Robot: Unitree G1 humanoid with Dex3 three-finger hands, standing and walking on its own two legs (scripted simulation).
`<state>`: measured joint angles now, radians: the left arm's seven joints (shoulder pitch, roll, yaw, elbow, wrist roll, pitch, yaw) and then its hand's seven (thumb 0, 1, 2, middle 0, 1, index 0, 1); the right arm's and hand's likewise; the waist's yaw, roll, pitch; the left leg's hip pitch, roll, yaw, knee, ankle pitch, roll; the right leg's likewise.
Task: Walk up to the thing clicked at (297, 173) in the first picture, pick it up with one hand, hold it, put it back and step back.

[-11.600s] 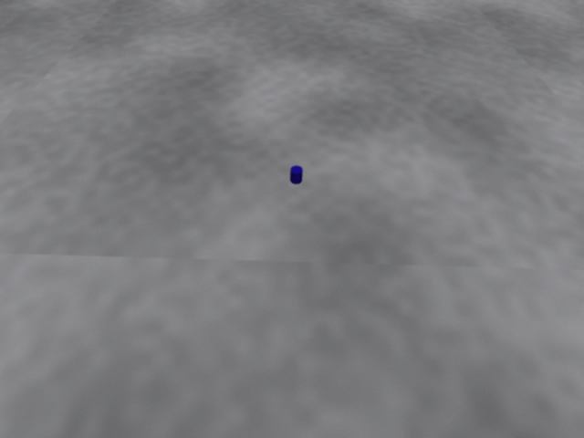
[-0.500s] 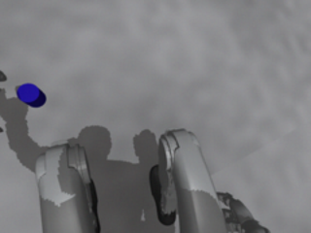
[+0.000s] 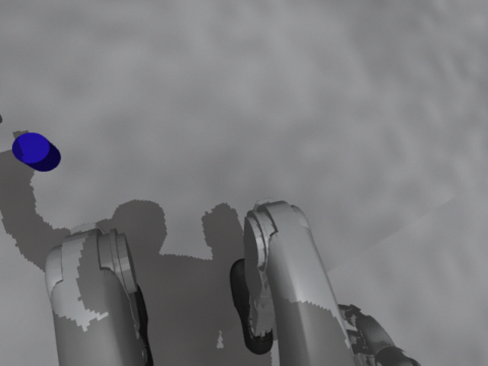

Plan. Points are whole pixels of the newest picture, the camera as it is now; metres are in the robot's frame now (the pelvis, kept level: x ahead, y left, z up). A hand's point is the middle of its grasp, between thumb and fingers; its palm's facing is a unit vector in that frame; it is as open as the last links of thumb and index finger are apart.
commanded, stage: rise first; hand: left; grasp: from above
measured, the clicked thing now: (38, 153) +0.48 +0.31 -0.29
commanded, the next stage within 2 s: approach in 1.06 s
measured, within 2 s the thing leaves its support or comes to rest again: neither
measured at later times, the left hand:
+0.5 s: hand out of the picture +0.43 +0.35 -0.17, palm faces -0.44 -0.09 -0.90, open 13.5 cm
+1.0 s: hand out of the picture +0.42 +0.35 -0.16, palm faces -0.46 -0.09 -0.89, open 13.2 cm
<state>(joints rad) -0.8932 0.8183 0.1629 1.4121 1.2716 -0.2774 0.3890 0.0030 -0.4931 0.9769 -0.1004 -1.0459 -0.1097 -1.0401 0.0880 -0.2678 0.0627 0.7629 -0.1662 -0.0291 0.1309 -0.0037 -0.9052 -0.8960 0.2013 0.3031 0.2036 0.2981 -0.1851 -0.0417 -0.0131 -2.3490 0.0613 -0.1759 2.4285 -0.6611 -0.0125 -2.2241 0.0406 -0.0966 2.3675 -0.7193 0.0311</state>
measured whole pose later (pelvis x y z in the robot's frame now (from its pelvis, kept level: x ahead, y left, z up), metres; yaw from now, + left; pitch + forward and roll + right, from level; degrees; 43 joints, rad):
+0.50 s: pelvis +0.00 +0.00 +0.00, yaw +0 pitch +32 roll -9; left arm -0.90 0.84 0.16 1.41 1.26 -0.27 0.38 0.00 -0.45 0.94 -0.16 -0.99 -0.17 -0.99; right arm 0.11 -0.27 0.09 0.75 -0.17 -0.03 0.13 0.00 -0.91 -0.90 0.20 0.30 0.20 0.30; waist -0.20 -0.04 0.00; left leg -2.35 0.06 -0.18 2.43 -0.66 -0.01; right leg -2.23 0.04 -0.10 2.37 -0.71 0.03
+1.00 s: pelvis +0.00 +0.00 +0.00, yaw +0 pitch +32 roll -9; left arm -0.91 0.83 0.13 1.41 1.26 -0.27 0.35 0.00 -0.38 0.88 -0.23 -0.93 -0.23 -0.93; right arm 0.11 -0.28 0.09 0.74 -0.16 -0.03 0.13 0.00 -0.91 -0.90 0.20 0.30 0.20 0.30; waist -0.20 -0.04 -0.02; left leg -2.34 0.05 -0.18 2.41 -0.65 -0.01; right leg -2.21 0.04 -0.10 2.35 -0.71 0.03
